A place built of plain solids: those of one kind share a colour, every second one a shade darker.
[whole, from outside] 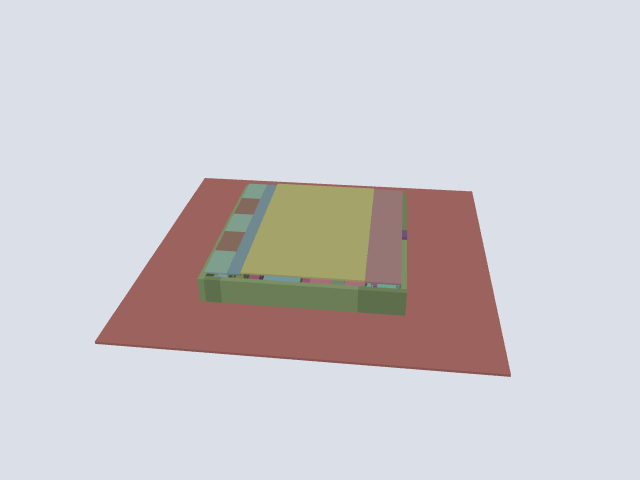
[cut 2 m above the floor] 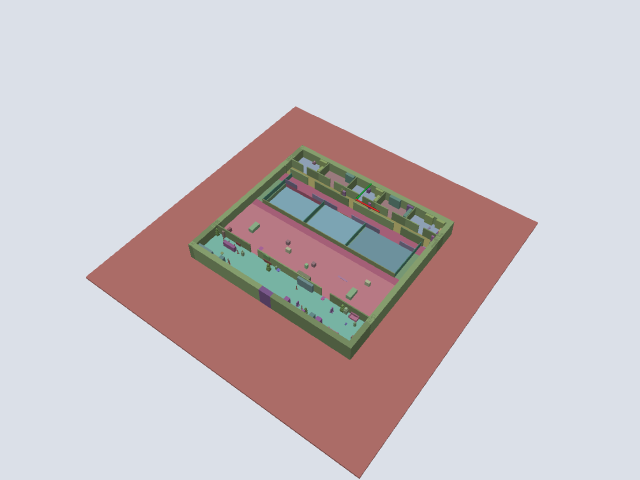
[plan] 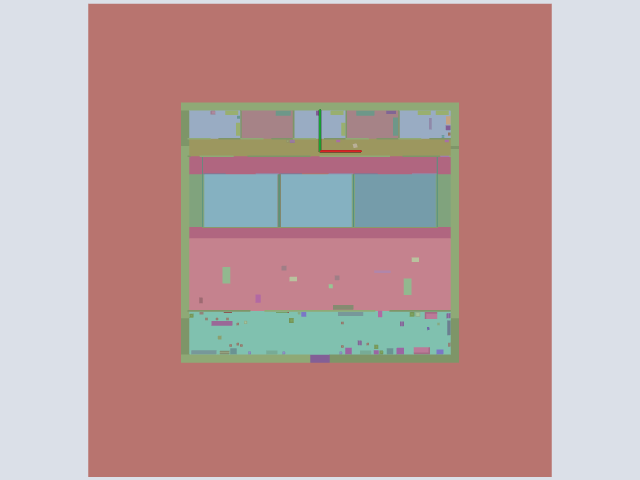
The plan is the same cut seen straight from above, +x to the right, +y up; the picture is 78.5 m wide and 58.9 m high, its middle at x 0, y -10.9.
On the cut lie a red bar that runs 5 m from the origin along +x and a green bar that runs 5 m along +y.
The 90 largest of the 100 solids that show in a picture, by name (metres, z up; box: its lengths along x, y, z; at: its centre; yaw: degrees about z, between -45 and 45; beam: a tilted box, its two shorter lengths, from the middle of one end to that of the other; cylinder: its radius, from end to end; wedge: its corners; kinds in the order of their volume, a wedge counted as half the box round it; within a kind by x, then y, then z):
{
 "ground_under_all_1": {"box": [56.89, 58.08, 0.4], "at": [0.0, -10.94, -0.75]},
 "wall_1": {"box": [1.0, 7.25, 4.22], "at": [-16.55, -22.32, 1.51]},
 "wall_2": {"box": [1.0, 20.78, 4.22], "at": [-16.55, -10.11, 1.51]},
 "wall_3": {"box": [1.0, 3.95, 4.22], "at": [-16.55, 0.46, 1.51]},
 "wall_4": {"box": [1.0, 5.35, 4.22], "at": [-16.55, 3.31, 1.51]},
 "wall_5": {"box": [2.86, 0.2, 4.22], "at": [-14.82, 1.53, 1.51]},
 "wall_6": {"box": [2.86, 0.2, 4.22], "at": [-14.82, 1.53, 1.51]},
 "wall_7": {"box": [8.26, 1.0, 4.22], "at": [-12.92, 5.48, 1.51]},
 "wall_8": {"box": [4.17, 0.2, 4.22], "at": [-12.67, -0.62, 1.51]},
 "wall_9": {"box": [7.73, 0.2, 4.22], "at": [-12.39, -19.6, 1.51]},
 "wall_10": {"box": [5.51, 0.2, 4.22], "at": [-9.69, 1.53, 1.51]},
 "wall_11": {"box": [0.2, 3.75, 4.22], "at": [-9.69, 3.31, 1.51]},
 "wall_12": {"box": [15.85, 1.0, 4.22], "at": [-9.13, -25.45, 1.51]},
 "wall_13": {"box": [2.86, 0.2, 4.22], "at": [-8.36, 1.53, 1.51]},
 "wall_14": {"box": [8.26, 1.0, 4.22], "at": [-6.46, 5.48, 1.51]},
 "wall_15": {"box": [7.73, 0.2, 4.22], "at": [-5.02, -0.62, 1.51]},
 "wall_16": {"box": [2.86, 0.2, 4.22], "at": [-4.56, 1.53, 1.51]},
 "wall_17": {"box": [5.51, 0.2, 4.22], "at": [-3.23, 1.53, 1.51]},
 "wall_18": {"box": [0.2, 3.75, 4.22], "at": [-3.23, 3.31, 1.51]},
 "wall_19": {"box": [2.86, 0.2, 4.22], "at": [-1.9, 1.53, 1.51]},
 "wall_20": {"box": [13.64, 0.2, 4.22], "at": [0.0, -19.6, 1.51]},
 "wall_21": {"box": [8.26, 1.0, 4.22], "at": [0.0, 5.48, 1.51]},
 "wall_22": {"box": [2.86, 0.2, 4.22], "at": [1.9, 1.53, 1.51]},
 "wall_23": {"box": [0.2, 3.75, 4.22], "at": [3.23, 3.31, 1.51]},
 "wall_24": {"box": [8.64, 0.2, 4.22], "at": [4.26, -0.62, 1.51]},
 "wall_25": {"box": [2.86, 0.2, 4.22], "at": [4.56, 1.53, 1.51]},
 "wall_26": {"box": [8.26, 1.0, 4.22], "at": [6.46, 5.48, 1.51]},
 "wall_27": {"box": [2.86, 0.2, 4.22], "at": [8.36, 1.53, 1.51]},
 "wall_28": {"box": [15.85, 1.0, 4.22], "at": [9.13, -25.45, 1.51]},
 "wall_29": {"box": [0.2, 3.75, 4.22], "at": [9.69, 3.31, 1.51]},
 "wall_30": {"box": [2.86, 0.2, 4.22], "at": [11.02, 1.53, 1.51]},
 "wall_31": {"box": [7.73, 0.2, 4.22], "at": [12.39, -19.6, 1.51]},
 "wall_32": {"box": [4.62, 0.2, 4.22], "at": [12.45, -0.62, 1.51]},
 "wall_33": {"box": [8.26, 1.0, 4.22], "at": [12.92, 5.48, 1.51]},
 "wall_34": {"box": [2.86, 0.2, 4.22], "at": [14.82, 1.53, 1.51]},
 "wall_35": {"box": [2.86, 0.2, 4.22], "at": [14.82, 1.53, 1.51]},
 "wall_36": {"box": [1.0, 7.25, 4.22], "at": [16.55, -22.32, 1.51]},
 "wall_37": {"box": [1.0, 20.78, 4.22], "at": [16.55, -10.11, 1.51]},
 "wall_38": {"box": [1.0, 3.95, 4.22], "at": [16.55, 0.46, 1.51]},
 "wall_39": {"box": [1.0, 5.35, 4.22], "at": [16.55, 3.31, 1.51]},
 "floor_yard_1": {"box": [32.3, 8.9, 1.5], "at": [0.0, -15.15, 0.15]},
 "floor_lobby_1": {"box": [32.3, 5.45, 1.5], "at": [0.0, -22.32, 0.15]},
 "floor_plot_1": {"box": [9.0, 6.48, 0.6], "at": [-9.7, -6.06, -0.3]},
 "floor_plot_2": {"box": [8.7, 6.48, 1.5], "at": [-0.45, -6.06, 0.15]},
 "floor_plot_3": {"box": [9.9, 6.48, 1.5], "at": [9.25, -6.06, 0.15]},
 "ceil_hall_1": {"box": [32.3, 18.98, 0.3], "at": [0.0, -10.11, 4.6]},
 "floor_walkway_1": {"box": [32.3, 1.4, 1.5], "at": [0.0, -10.0, 0.15]},
 "floor_walkway_2": {"box": [32.3, 2.2, 1.5], "at": [0.0, -1.72, 0.15]},
 "floor_back_corridor_1": {"box": [32.3, 2.15, 1.5], "at": [0.0, 0.46, 0.15]},
 "floor_store_1": {"box": [6.46, 3.55, 1.5], "at": [-12.92, 3.31, 0.15]},
 "floor_store_2": {"box": [6.46, 3.55, 1.5], "at": [0.0, 3.31, 0.15]},
 "floor_store_3": {"box": [6.46, 3.55, 1.5], "at": [12.92, 3.31, 0.15]},
 "floor_office_1": {"box": [6.46, 3.55, 1.5], "at": [-6.46, 3.31, 0.15]},
 "floor_office_2": {"box": [6.46, 3.55, 1.5], "at": [6.46, 3.31, 0.15]},
 "ceil_lobby_1": {"box": [32.3, 5.45, 0.3], "at": [0.0, -22.32, 4.45]},
 "floor_baulk_1": {"box": [1.95, 6.48, 1.5], "at": [-15.18, -6.06, 0.15]},
 "floor_baulk_2": {"box": [0.4, 6.48, 1.5], "at": [-5.0, -6.06, 0.15]},
 "floor_baulk_3": {"box": [0.4, 6.48, 1.5], "at": [4.1, -6.06, 0.15]},
 "floor_baulk_4": {"box": [1.95, 6.48, 1.5], "at": [15.18, -6.06, 0.15]},
 "ceil_back_corridor_1": {"box": [32.3, 2.15, 0.3], "at": [0.0, 0.46, 4.3]},
 "ceil_store_1": {"box": [6.46, 3.55, 0.3], "at": [-12.92, 3.31, 4.3]},
 "ceil_store_2": {"box": [6.46, 3.55, 0.3], "at": [0.0, 3.31, 4.3]},
 "ceil_store_3": {"box": [6.46, 3.55, 0.3], "at": [12.92, 3.31, 4.3]},
 "ceil_office_1": {"box": [6.46, 3.55, 0.3], "at": [-6.46, 3.31, 4.3]},
 "ceil_office_2": {"box": [6.46, 3.55, 0.3], "at": [6.46, 3.31, 4.3]},
 "door_leaf_1": {"box": [2.4, 0.97, 4.77], "at": [0.0, -25.46, 1.78]},
 "shelves_store_1": {"box": [1.6, 0.5, 2.0], "at": [-10.84, 4.7, 1.9]},
 "shelves_store_2": {"box": [0.5, 1.6, 2.0], "at": [-10.07, 2.68, 1.9]},
 "shelves_store_3": {"box": [1.6, 0.5, 2.0], "at": [2.08, 4.7, 1.9]},
 "shelves_store_4": {"box": [0.5, 1.6, 2.0], "at": [2.85, 2.68, 1.9]},
 "shelves_store_5": {"box": [1.6, 0.5, 2.0], "at": [12.8, 4.7, 1.9]},
 "shelves_store_6": {"box": [1.6, 0.5, 2.0], "at": [15.0, 4.7, 1.9]},
 "rail_baulk_1": {"box": [0.12, 8.58, 2.55], "at": [-14.4, -5.01, 0.68]},
 "rail_baulk_2": {"box": [0.12, 6.48, 2.55], "at": [-5.0, -6.06, 0.68]},
 "rail_baulk_3": {"box": [0.12, 6.48, 2.55], "at": [4.1, -6.06, 0.68]},
 "rail_baulk_4": {"box": [0.12, 8.58, 2.55], "at": [14.4, -5.01, 0.68]},
 "rail_far_1": {"box": [28.92, 0.12, 2.55], "at": [0.0, -9.36, 0.68]},
 "cabinets_office_1": {"box": [1.85, 0.6, 2.0], "at": [-4.5, 4.65, 1.9]},
 "cabinets_office_2": {"box": [2.25, 0.6, 2.0], "at": [5.57, 4.65, 1.9]},
 "cabinets_office_3": {"box": [0.6, 2.25, 2.0], "at": [9.26, 3.0, 1.9]},
 "lockers_lobby_1": {"box": [3.1, 0.5, 1.8], "at": [-14.25, -24.67, 1.8]},
 "lockers_lobby_2": {"box": [3.1, 0.5, 1.8], "at": [3.75, -19.98, 1.8]},
 "cabinets_hall_1": {"box": [2.5, 0.6, 2.0], "at": [2.85, -19.17, 1.9]},
 "console_hall_1": {"box": [0.95, 2.0, 0.79], "at": [-11.49, -15.23, 1.29]},
 "console_hall_2": {"box": [0.95, 2.0, 0.79], "at": [10.75, -16.64, 1.29]},
 "machine_lobby_1": {"box": [0.8, 0.8, 1.7], "at": [3.5, -24.52, 1.85]},
 "machine_lobby_2": {"box": [0.9, 0.8, 1.73], "at": [9.85, -24.52, 1.86]},
 "desk_lobby_1": {"box": [2.55, 0.6, 1.05], "at": [-12.03, -21.13, 1.42]},
 "drinks_machine_lobby_1": {"box": [0.8, 0.75, 1.85], "at": [-10.6, -24.55, 1.82]},
 "step_strewn_mat_1": {"box": [0.67, 1.0, 1.52], "at": [-7.59, -18.1, 0.16]}
}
